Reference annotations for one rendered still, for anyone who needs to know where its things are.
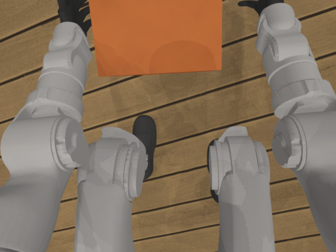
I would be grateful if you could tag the robot left thigh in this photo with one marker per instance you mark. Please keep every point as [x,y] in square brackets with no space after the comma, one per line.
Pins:
[104,208]

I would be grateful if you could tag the robot right thigh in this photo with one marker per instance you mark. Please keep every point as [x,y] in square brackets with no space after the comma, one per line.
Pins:
[245,214]

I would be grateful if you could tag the right robot upper arm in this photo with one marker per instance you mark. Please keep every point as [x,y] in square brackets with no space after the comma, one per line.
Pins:
[306,143]

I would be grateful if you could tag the left robot upper arm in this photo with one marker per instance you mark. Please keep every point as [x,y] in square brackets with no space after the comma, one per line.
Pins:
[40,154]

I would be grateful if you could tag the robot thigh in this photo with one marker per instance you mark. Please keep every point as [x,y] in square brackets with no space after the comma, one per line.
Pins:
[104,208]
[245,214]

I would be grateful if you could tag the right robot hand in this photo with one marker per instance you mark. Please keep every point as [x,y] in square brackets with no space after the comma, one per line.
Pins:
[259,5]

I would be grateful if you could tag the right robot forearm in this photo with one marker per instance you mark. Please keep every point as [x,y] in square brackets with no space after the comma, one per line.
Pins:
[290,67]

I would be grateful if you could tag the carton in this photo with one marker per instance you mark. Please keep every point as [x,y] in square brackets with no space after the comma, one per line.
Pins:
[150,37]

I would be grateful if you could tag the left robot hand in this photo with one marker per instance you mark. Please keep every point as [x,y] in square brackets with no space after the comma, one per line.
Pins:
[69,12]

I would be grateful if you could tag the left robot forearm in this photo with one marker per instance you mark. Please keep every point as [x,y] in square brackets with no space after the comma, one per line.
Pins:
[61,83]

